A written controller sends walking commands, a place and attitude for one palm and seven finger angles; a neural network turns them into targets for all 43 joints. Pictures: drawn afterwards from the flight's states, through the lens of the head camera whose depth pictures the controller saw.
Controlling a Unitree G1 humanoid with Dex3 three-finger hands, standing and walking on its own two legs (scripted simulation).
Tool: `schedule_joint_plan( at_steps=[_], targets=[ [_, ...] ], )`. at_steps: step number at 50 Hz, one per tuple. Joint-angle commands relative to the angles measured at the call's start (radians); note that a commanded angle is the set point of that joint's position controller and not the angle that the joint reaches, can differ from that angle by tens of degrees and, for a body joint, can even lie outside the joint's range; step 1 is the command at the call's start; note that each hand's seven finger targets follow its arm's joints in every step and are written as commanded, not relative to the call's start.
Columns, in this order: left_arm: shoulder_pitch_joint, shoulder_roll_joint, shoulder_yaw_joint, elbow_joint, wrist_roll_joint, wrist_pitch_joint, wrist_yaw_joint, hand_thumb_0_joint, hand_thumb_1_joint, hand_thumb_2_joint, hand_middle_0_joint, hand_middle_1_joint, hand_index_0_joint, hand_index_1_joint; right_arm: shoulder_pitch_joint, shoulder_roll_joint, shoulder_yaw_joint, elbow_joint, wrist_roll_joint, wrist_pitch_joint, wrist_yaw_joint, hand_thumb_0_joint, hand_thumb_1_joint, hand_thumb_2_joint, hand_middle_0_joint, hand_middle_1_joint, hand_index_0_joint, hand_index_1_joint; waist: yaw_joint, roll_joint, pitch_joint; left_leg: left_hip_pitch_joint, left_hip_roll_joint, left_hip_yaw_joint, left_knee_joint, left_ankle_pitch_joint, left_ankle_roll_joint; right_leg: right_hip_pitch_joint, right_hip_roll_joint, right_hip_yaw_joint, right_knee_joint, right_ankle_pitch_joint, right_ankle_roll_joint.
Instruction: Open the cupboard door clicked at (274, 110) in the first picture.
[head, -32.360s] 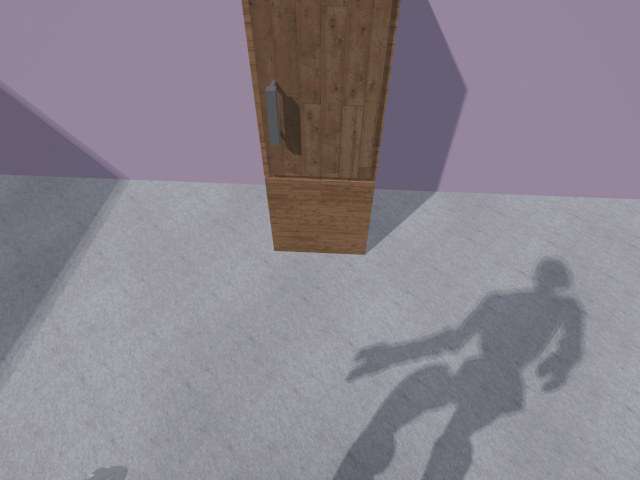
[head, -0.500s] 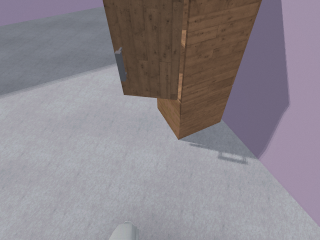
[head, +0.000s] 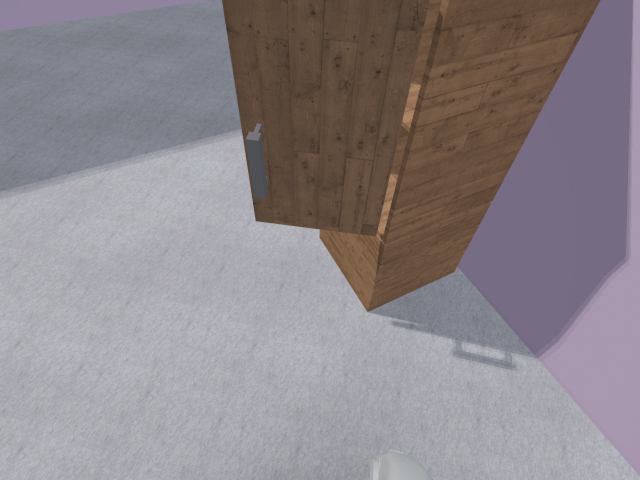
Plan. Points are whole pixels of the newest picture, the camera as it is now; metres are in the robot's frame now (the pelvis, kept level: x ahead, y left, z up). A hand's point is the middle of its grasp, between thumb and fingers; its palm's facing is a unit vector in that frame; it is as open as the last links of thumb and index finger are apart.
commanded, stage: take the last steps up to it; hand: left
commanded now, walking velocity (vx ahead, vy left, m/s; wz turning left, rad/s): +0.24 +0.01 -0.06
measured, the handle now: (259, 161) +0.75 +0.20 -0.10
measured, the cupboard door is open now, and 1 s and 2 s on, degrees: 55 55 55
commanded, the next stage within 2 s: come to a stop and stand still in 0.24 s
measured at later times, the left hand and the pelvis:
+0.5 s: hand (230, 429) +0.21 +0.15 -0.17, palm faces +0.03 -0.97 -0.22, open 7.1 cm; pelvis +0.15 -0.03 +0.00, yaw -1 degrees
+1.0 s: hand (229, 451) +0.18 +0.15 -0.17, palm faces +0.01 -0.96 -0.27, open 7.4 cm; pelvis +0.13 -0.05 -0.01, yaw -1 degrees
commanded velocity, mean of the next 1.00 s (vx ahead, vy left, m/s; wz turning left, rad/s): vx -0.03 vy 0.00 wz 0.00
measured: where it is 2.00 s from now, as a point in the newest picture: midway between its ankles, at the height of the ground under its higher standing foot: outside the picture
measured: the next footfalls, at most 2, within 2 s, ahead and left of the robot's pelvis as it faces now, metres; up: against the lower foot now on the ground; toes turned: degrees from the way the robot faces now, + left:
right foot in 0.24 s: +0.17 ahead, -0.13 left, +0.00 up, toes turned -8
left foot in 0.58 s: +0.26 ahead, +0.10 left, +0.00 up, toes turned +2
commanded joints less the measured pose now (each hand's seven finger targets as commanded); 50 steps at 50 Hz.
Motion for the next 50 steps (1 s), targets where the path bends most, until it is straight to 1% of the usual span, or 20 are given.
schedule_joint_plan(
  at_steps=[1, 7, 10, 11, 12, 13, 15, 18, 25, 27, 29, 32, 37, 39, 41, 44, 45, 46, 47, 50],
  targets=[
    [-0.009, 0.028, -0.006, -0.065, 0.001, -0.003, -0.011, 0.0, 0.9, 0.9, -0.2, -0.3, -0.2, -0.3, 0.129, -0.098, -0.003, 0.003, -0.004, -0.009, -0.004, 0.0, -0.9, -0.9, 0.2, 0.3, 0.2, 0.3, -0.013, 0.099, 0.015, 0.044, 0.319, -0.182, -0.166, 0.327, 0.101, -0.028, -0.024, 0.017, -0.131, 0.047, 0.002],
    [-0.128, 0.041, -0.023, -0.118, -0.003, -0.015, -0.011, 0.0, 0.9, 0.9, -0.2, -0.3, -0.2, -0.3, 0.197, -0.117, 0.0, 0.058, -0.015, 0.004, -0.004, 0.0, -0.9, -0.9, 0.2, 0.3, 0.2, 0.3, -0.045, 0.094, 0.02, 0.082, 0.325, -0.164, -0.065, 0.454, 0.087, 0.125, 0.025, -0.041, -0.404, -0.031, -0.032],
    [0.019, 0.071, -0.014, -0.076, -0.002, -0.024, -0.009, 0.0, 0.9, 0.9, -0.2, -0.3, -0.2, -0.3, 0.188, -0.114, 0.005, 0.073, -0.004, 0.013, -0.004, 0.0, -0.9, -0.9, 0.2, 0.3, 0.2, 0.3, 0.023, 0.071, -0.04, -0.006, 0.249, -0.11, 0.129, 0.413, 0.022, 0.428, 0.07, -0.074, -0.586, 0.081, -0.049],
    [0.143, 0.132, 0.002, -0.039, -0.001, -0.036, -0.002, 0.0, 0.9, 0.9, -0.2, -0.3, -0.2, -0.3, 0.175, -0.098, 0.005, 0.067, 0.006, 0.01, 0.001, 0.0, -0.9, -0.9, 0.2, 0.3, 0.2, 0.3, 0.071, -0.002, -0.115, -0.154, 0.188, -0.069, 0.303, 0.291, -0.022, 0.658, -0.031, 0.055, -0.597, 0.218, -0.095],
    [0.262, 0.226, 0.025, -0.005, -0.002, -0.045, 0.008, 0.0, 0.9, 0.9, -0.2, -0.3, -0.2, -0.3, 0.192, -0.066, 0.006, 0.041, 0.014, 0.006, 0.01, 0.0, -0.9, -0.9, 0.2, 0.3, 0.2, 0.3, 0.089, -0.205, -0.185, -0.392, 0.058, 0.002, 0.564, -0.154, -0.074, 0.87, -0.282, 0.363, -0.673, 0.422, -0.207],
    [0.281, 0.233, 0.026, 0.003, -0.018, -0.052, 0.015, 0.0, 0.9, 0.9, -0.2, -0.3, -0.2, -0.3, 0.143, -0.092, 0.002, 0.034, 0.014, 0.015, 0.006, 0.0, -0.9, -0.9, 0.2, 0.3, 0.2, 0.3, 0.104, -0.228, -0.199, -0.42, 0.058, -0.099, 0.77, -0.412, -0.08, 0.805, -0.362, 0.459, -0.74, 0.564, -0.281],
    [0.132, 0.165, 0.008, -0.035, -0.018, -0.049, 0.026, 0.0, 0.9, 0.9, -0.2, -0.3, -0.2, -0.3, 0.066, -0.061, -0.003, 0.023, 0.013, 0.026, 0.004, 0.0, -0.9, -0.9, 0.2, 0.3, 0.2, 0.3, 0.045, -0.057, -0.083, -0.462, 0.124, -0.19, 0.825, -0.29, -0.086, 0.633, -0.299, 0.314, -0.763, 0.524, -0.26],
    [0.036, 0.088, -0.013, -0.05, -0.012, -0.058, 0.028, 0.0, 0.9, 0.9, -0.2, -0.3, -0.2, -0.3, 0.129, -0.002, 0.006, 0.057, 0.007, 0.052, 0.011, 0.0, -0.9, -0.9, 0.2, 0.3, 0.2, 0.3, -0.035, -0.062, -0.057, -0.324, 0.146, -0.164, 0.657, -0.17, -0.111, 0.437, -0.192, 0.076, -0.806, 0.542, -0.182],
    [0.021, 0.125, -0.005, -0.028, -0.011, -0.029, 0.04, 0.0, 0.9, 0.9, -0.2, -0.3, -0.2, -0.3, 0.091, -0.007, 0.007, 0.046, 0.012, 0.081, 0.006, 0.0, -0.9, -0.9, 0.2, 0.3, 0.2, 0.3, -0.039, -0.088, -0.072, -0.153, 0.077, -0.122, 0.265, -0.024, -0.13, 0.407, -0.128, 0.026, -0.691, 0.612, -0.145],
    [0.018, 0.12, -0.01, -0.023, -0.012, -0.013, 0.043, 0.0, 0.9, 0.9, -0.2, -0.3, -0.2, -0.3, 0.095, -0.042, -0.003, 0.046, 0.013, 0.082, 0.003, 0.0, -0.9, -0.9, 0.2, 0.3, 0.2, 0.3, -0.052, -0.089, -0.068, -0.029, 0.105, -0.146, 0.14, 0.208, -0.111, 0.32, -0.098, 0.018, -0.627, 0.44, -0.097],
    [0.076, 0.078, -0.018, -0.041, -0.017, 0.008, 0.051, 0.0, 0.9, 0.9, -0.2, -0.3, -0.2, -0.3, 0.1, -0.139, -0.015, 0.022, 0.005, 0.077, -0.005, 0.0, -0.9, -0.9, 0.2, 0.3, 0.2, 0.3, -0.036, 0.127, -0.075, -0.019, 0.284, -0.289, 0.119, 0.625, -0.012, 0.299, 0.014, -0.027, -0.543, 0.09, -0.028],
    [0.068, 0.083, -0.022, -0.053, -0.022, 0.04, 0.044, 0.0, 0.9, 0.9, -0.2, -0.3, -0.2, -0.3, 0.05, -0.175, -0.02, -0.007, 0.001, 0.083, -0.028, 0.0, -0.9, -0.9, 0.2, 0.3, 0.2, 0.3, -0.043, 0.316, -0.053, -0.102, 0.389, -0.392, -0.002, 0.682, 0.118, 0.272, 0.075, -0.012, -0.239, -0.359, -0.007],
    [0.045, 0.088, -0.007, -0.079, -0.018, 0.05, 0.031, 0.0, 0.9, 0.9, -0.2, -0.3, -0.2, -0.3, -0.024, -0.204, -0.034, -0.063, -0.007, 0.092, -0.036, 0.0, -0.9, -0.9, 0.2, 0.3, 0.2, 0.3, -0.044, 0.144, -0.134, -0.028, 0.391, -0.359, 0.046, 0.593, 0.138, 0.188, 0.081, 0.047, -0.103, -0.345, -0.001],
    [0.051, 0.078, -0.006, -0.088, -0.016, 0.053, 0.026, 0.0, 0.9, 0.9, -0.2, -0.3, -0.2, -0.3, -0.045, -0.218, -0.04, -0.07, -0.007, 0.093, -0.031, 0.0, -0.9, -0.9, 0.2, 0.3, 0.2, 0.3, -0.043, 0.174, -0.158, -0.02, 0.376, -0.342, 0.024, 0.472, 0.121, 0.206, 0.081, 0.033, -0.157, -0.318, 0.004],
    [0.069, 0.073, -0.008, -0.092, -0.015, 0.049, 0.024, 0.0, 0.9, 0.9, -0.2, -0.3, -0.2, -0.3, -0.058, -0.213, -0.044, -0.074, -0.007, 0.095, -0.025, 0.0, -0.9, -0.9, 0.2, 0.3, 0.2, 0.3, -0.04, 0.23, -0.17, -0.041, 0.357, -0.337, 0.016, 0.351, 0.101, 0.262, 0.08, 0.018, -0.292, -0.282, -0.001],
    [0.159, 0.093, -0.007, -0.067, -0.006, 0.036, 0.026, 0.0, 0.9, 0.9, -0.2, -0.3, -0.2, -0.3, -0.072, -0.187, -0.043, -0.082, 0.007, 0.1, -0.012, 0.0, -0.9, -0.9, 0.2, 0.3, 0.2, 0.3, 0.0, 0.089, -0.151, -0.176, 0.247, -0.274, 0.104, 0.08, 0.012, 0.459, 0.08, 0.012, -0.674, -0.021, -0.006],
    [0.138, 0.152, -0.002, -0.077, 0.003, 0.029, 0.03, 0.0, 0.9, 0.9, -0.2, -0.3, -0.2, -0.3, -0.064, -0.135, -0.037, -0.092, 0.015, 0.106, -0.005, 0.0, -0.9, -0.9, 0.2, 0.3, 0.2, 0.3, -0.015, -0.091, -0.097, -0.265, 0.146, -0.204, 0.201, -0.109, -0.053, 0.438, -0.056, 0.202, -0.801, -0.057, -0.056],
    [0.065, 0.208, 0.0, -0.099, 0.004, 0.026, 0.028, 0.0, 0.9, 0.9, -0.2, -0.3, -0.2, -0.3, -0.086, -0.1, -0.027, -0.108, 0.014, 0.112, 0.009, 0.0, -0.9, -0.9, 0.2, 0.3, 0.2, 0.3, -0.028, -0.197, -0.036, -0.26, 0.066, -0.138, 0.286, -0.224, -0.099, 0.302, -0.203, 0.311, -0.876, -0.11, -0.133],
    [0.035, 0.186, -0.006, -0.108, 0.002, 0.016, 0.032, 0.0, 0.9, 0.9, -0.2, -0.3, -0.2, -0.3, -0.127, -0.103, -0.025, -0.114, 0.006, 0.118, 0.011, 0.0, -0.9, -0.9, 0.2, 0.3, 0.2, 0.3, -0.015, -0.166, -0.026, -0.216, 0.073, -0.175, 0.373, -0.249, -0.096, 0.229, -0.213, 0.313, -0.882, -0.067, -0.167],
    [-0.026, 0.147, -0.021, -0.09, -0.004, 0.003, 0.03, 0.0, 0.9, 0.9, -0.2, -0.3, -0.2, -0.3, -0.071, -0.087, -0.02, -0.048, 0.007, 0.114, 0.007, 0.0, -0.9, -0.9, 0.2, 0.3, 0.2, 0.3, -0.051, -0.148, 0.007, -0.193, 0.073, -0.18, 0.418, -0.175, -0.094, 0.275, -0.128, 0.189, -0.772, 0.274, -0.164]
  ],
)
